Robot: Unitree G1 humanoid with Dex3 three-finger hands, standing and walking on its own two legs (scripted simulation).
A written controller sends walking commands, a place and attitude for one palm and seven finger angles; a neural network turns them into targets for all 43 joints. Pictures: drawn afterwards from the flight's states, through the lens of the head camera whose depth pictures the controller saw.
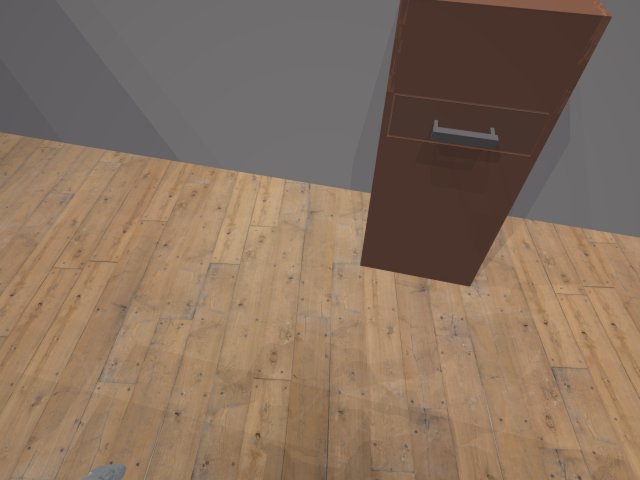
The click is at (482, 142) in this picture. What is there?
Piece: drawer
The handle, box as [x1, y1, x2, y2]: [431, 120, 498, 148]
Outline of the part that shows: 431,134 431,139 489,148 494,148 498,140 497,135 494,134 493,128 490,127 489,133 486,134 438,127 437,120 434,120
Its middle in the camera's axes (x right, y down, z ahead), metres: +0.38 -0.28 +1.02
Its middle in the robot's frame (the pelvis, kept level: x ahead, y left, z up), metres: +0.96 -0.33 -0.09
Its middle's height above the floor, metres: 0.68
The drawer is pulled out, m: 0.00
